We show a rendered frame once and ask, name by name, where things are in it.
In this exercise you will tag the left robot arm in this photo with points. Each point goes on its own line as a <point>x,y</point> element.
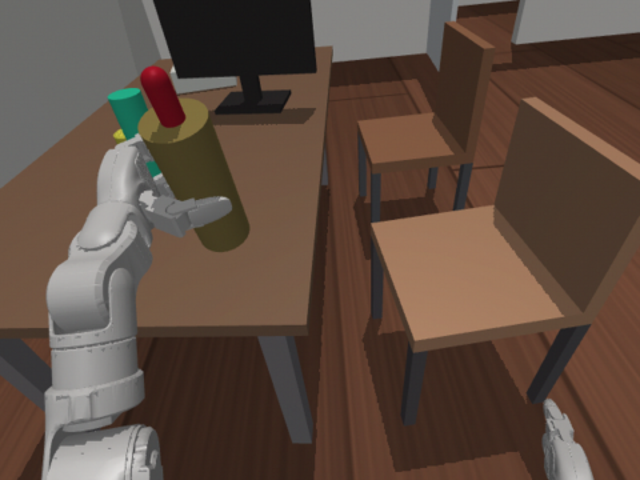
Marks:
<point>91,301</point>

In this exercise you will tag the right robot hand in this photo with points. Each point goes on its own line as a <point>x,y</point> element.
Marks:
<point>564,459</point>

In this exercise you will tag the chair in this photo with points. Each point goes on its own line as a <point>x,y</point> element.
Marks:
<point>445,137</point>
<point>564,226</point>

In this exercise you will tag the left robot hand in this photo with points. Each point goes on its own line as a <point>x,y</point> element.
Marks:
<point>124,177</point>

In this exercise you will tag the table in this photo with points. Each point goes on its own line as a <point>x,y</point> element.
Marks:
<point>262,288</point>

